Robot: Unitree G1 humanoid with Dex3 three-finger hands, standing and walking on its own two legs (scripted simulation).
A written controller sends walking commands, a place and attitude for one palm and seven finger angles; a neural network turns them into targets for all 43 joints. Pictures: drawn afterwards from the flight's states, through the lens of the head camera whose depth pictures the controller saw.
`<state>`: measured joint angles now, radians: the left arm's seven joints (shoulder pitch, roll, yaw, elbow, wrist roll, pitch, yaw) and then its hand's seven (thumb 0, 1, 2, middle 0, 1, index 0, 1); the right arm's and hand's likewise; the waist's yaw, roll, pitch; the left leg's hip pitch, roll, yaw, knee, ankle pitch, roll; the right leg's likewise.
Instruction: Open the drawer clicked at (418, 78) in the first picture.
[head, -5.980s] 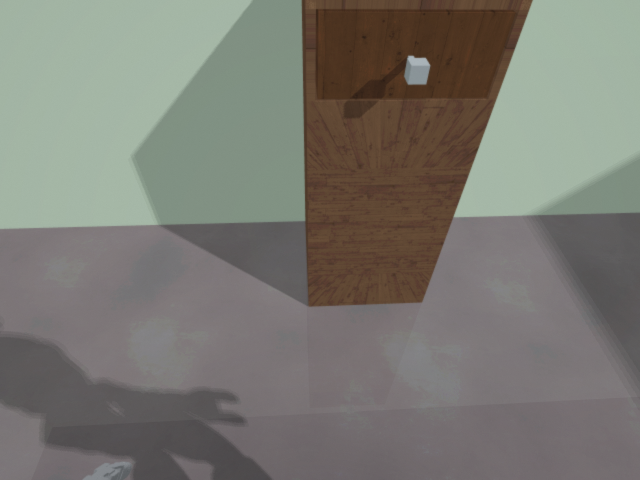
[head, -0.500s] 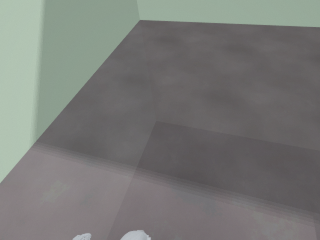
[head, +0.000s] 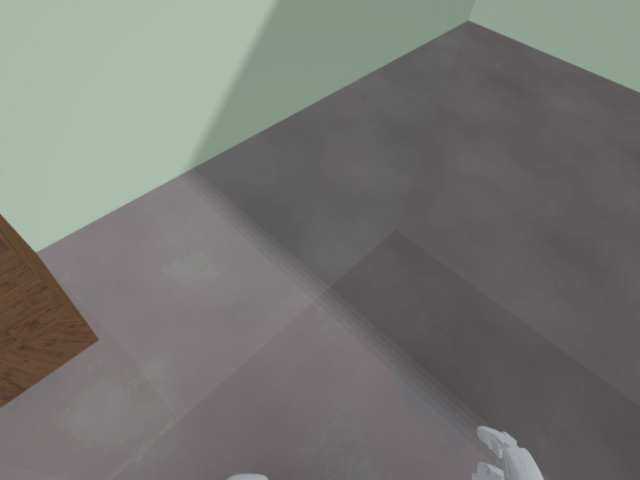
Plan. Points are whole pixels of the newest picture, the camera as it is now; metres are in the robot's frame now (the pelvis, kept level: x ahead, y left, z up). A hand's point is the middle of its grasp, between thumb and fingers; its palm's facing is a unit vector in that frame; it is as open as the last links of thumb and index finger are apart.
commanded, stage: turn to face it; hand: left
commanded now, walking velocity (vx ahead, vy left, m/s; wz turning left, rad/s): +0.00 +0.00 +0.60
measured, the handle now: out of the picture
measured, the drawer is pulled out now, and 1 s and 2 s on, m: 0.00 0.00 0.00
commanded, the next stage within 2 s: take the last steps up to it in 1.46 s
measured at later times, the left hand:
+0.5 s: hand out of the picture +0.08 +0.19 -0.12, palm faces +0.26 -0.92 -0.29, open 7.3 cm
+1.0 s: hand out of the picture -0.13 +0.22 -0.17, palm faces +0.60 -0.76 -0.25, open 7.3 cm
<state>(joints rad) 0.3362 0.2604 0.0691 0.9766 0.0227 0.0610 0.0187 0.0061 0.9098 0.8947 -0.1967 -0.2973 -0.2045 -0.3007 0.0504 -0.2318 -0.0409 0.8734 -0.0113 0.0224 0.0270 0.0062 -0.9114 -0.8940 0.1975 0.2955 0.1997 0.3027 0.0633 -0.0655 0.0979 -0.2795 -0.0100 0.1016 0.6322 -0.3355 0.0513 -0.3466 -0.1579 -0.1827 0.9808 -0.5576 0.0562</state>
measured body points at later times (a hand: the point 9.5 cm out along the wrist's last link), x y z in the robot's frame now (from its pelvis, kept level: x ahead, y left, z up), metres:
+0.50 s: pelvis -0.01 -0.04 +0.01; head +0.02 -0.06 +0.46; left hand +0.06 +0.23 -0.10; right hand +0.08 -0.29 -0.15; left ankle -0.03 +0.08 -0.68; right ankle +0.02 -0.15 -0.72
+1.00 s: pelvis -0.04 +0.01 +0.01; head -0.02 +0.06 +0.46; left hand -0.16 +0.26 -0.15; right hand +0.20 -0.15 -0.11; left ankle -0.09 +0.09 -0.72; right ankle +0.02 -0.14 -0.64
